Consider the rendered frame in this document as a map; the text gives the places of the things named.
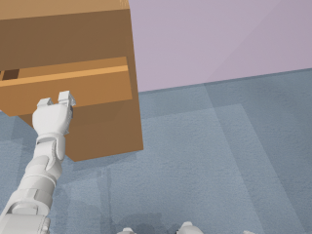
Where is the robot right shin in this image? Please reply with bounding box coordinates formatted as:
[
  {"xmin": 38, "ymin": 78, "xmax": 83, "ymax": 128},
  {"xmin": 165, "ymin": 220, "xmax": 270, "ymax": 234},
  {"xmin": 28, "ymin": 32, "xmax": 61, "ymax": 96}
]
[{"xmin": 180, "ymin": 221, "xmax": 193, "ymax": 228}]

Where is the left robot upper arm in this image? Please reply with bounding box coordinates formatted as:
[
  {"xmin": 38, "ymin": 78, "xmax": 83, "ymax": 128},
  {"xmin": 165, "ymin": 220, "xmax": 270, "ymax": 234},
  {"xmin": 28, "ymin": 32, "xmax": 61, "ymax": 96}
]
[{"xmin": 0, "ymin": 214, "xmax": 51, "ymax": 234}]

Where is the robot shin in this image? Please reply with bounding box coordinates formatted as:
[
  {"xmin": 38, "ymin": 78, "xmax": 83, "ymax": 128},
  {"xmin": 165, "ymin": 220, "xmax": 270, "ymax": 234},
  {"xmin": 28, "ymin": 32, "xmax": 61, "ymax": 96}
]
[
  {"xmin": 180, "ymin": 221, "xmax": 193, "ymax": 228},
  {"xmin": 123, "ymin": 227, "xmax": 134, "ymax": 232}
]

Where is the left robot hand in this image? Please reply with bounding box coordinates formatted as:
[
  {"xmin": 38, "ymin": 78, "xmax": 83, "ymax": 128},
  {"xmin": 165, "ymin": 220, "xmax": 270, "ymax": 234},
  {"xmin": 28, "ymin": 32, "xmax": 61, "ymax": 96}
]
[{"xmin": 32, "ymin": 91, "xmax": 76, "ymax": 136}]

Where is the robot left shin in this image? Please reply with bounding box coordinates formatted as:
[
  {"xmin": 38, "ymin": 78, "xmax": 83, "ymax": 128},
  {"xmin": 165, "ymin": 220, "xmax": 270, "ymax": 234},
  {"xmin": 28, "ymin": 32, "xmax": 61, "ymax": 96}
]
[{"xmin": 123, "ymin": 227, "xmax": 134, "ymax": 232}]

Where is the robot left forearm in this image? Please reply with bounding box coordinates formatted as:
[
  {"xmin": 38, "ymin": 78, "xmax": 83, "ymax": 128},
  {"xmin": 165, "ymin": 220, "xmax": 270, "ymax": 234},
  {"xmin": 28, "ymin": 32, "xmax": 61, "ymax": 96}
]
[{"xmin": 0, "ymin": 133, "xmax": 66, "ymax": 222}]

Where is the cabinet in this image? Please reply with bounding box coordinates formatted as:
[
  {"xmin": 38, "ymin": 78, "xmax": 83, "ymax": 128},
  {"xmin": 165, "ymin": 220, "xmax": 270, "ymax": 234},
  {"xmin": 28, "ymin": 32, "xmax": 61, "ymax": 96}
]
[{"xmin": 0, "ymin": 0, "xmax": 144, "ymax": 162}]

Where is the drawer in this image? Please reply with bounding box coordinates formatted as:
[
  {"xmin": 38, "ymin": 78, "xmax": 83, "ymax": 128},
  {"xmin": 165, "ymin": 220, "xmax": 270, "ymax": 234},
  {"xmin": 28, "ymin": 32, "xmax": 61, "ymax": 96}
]
[{"xmin": 0, "ymin": 57, "xmax": 133, "ymax": 117}]

